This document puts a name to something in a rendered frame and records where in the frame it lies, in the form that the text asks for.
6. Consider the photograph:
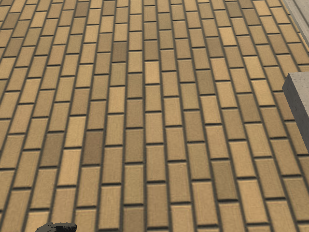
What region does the left robot hand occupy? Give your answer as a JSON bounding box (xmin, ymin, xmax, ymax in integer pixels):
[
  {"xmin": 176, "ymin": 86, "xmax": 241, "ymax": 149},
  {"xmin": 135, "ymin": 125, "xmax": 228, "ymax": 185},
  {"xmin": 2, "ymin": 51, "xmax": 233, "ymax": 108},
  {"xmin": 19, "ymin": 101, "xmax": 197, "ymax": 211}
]
[{"xmin": 35, "ymin": 221, "xmax": 77, "ymax": 232}]

